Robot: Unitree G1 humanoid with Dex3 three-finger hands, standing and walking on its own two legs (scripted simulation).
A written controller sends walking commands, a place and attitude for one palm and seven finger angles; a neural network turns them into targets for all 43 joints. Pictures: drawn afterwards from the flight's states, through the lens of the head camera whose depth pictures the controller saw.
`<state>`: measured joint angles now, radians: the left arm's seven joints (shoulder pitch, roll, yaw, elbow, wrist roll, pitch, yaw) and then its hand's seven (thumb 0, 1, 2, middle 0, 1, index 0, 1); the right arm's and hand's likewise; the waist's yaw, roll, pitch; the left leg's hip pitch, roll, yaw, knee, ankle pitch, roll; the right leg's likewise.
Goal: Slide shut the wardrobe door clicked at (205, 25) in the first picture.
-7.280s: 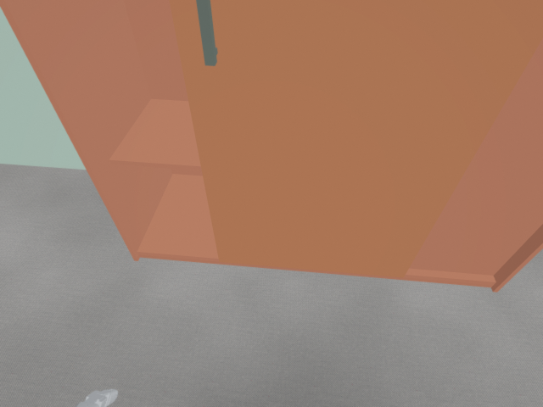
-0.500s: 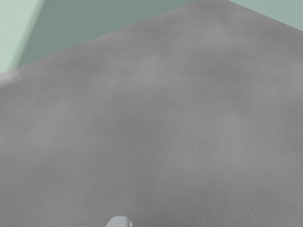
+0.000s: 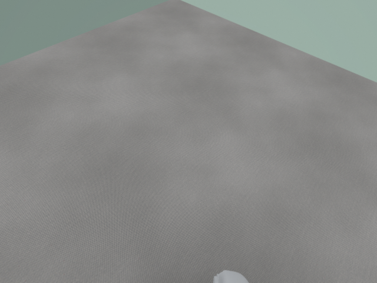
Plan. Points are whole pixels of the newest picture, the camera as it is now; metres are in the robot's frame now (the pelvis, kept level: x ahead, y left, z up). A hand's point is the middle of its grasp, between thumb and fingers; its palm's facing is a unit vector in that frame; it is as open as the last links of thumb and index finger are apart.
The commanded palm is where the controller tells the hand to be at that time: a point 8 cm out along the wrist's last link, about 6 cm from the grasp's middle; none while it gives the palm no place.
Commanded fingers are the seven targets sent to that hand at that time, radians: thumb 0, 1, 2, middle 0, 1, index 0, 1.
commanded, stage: turn to face it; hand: right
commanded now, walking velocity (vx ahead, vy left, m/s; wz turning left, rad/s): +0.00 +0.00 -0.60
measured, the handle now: out of the picture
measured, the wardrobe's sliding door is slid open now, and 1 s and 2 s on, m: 0.37 0.37 0.37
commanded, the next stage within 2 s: none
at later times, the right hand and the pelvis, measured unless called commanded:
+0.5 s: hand out of the picture +0.04 -0.29 -0.17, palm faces +0.35 +0.91 -0.23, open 7.4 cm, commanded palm none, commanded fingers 0.00 -0.90 -0.90 0.20 0.30 0.20 0.30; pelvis +0.02 -0.06 +0.00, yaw -17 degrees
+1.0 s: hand out of the picture +0.05 -0.22 -0.14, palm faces +0.56 +0.77 -0.29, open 7.3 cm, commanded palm none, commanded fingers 0.00 -0.90 -0.90 0.20 0.30 0.20 0.30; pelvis +0.08 -0.01 +0.00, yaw -36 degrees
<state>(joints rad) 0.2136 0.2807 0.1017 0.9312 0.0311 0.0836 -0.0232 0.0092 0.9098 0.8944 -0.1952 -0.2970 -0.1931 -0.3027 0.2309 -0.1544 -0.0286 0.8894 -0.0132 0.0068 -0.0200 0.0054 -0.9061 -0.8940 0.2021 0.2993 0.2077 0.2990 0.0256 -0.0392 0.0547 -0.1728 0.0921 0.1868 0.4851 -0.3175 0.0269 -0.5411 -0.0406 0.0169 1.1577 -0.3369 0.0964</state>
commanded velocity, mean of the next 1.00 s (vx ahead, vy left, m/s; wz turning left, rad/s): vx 0.00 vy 0.00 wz -0.60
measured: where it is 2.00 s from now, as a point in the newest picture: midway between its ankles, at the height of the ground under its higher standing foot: outside the picture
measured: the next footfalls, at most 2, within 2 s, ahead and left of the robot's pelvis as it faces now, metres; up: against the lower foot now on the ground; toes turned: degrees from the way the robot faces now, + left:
right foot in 0.24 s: +0.02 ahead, -0.15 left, +0.00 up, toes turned -16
left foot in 0.76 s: +0.14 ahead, +0.06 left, +0.00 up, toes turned -25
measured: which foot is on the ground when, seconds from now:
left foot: down 0.00-0.26, up 0.28-0.74, down 0.76-1.00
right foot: up 0.00-0.22, down 0.24-0.76, up 0.78-1.00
